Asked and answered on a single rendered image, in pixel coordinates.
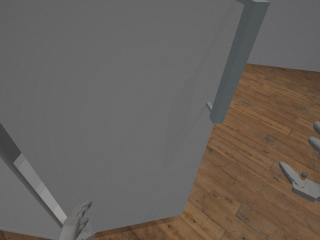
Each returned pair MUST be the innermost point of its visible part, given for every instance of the fridge door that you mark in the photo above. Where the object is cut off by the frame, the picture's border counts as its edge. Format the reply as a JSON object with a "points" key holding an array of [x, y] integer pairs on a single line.
{"points": [[106, 99]]}

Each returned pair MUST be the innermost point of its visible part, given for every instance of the handle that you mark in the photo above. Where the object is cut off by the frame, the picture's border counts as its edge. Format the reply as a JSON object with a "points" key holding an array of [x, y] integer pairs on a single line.
{"points": [[248, 28]]}

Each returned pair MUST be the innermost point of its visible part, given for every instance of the robot left hand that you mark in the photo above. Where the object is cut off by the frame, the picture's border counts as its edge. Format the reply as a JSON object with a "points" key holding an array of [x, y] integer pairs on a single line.
{"points": [[74, 224]]}

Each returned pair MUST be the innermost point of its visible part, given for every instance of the robot right hand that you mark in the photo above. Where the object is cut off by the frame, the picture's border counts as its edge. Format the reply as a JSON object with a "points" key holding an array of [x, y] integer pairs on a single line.
{"points": [[304, 188]]}

